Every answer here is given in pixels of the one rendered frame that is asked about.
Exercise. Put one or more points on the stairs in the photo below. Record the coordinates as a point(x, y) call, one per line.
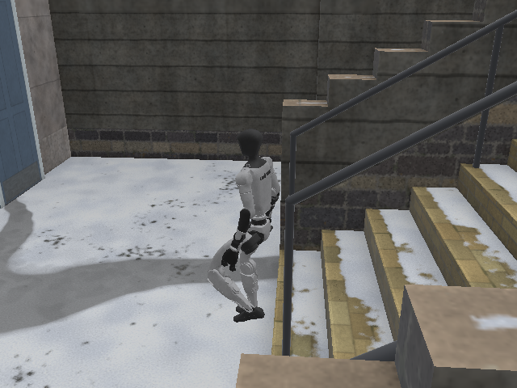
point(346, 298)

